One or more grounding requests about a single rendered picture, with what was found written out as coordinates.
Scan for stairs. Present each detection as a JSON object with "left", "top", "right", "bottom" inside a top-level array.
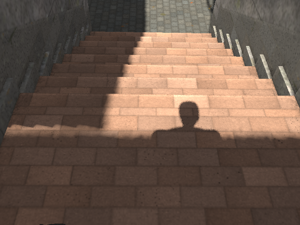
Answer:
[{"left": 34, "top": 31, "right": 278, "bottom": 96}]

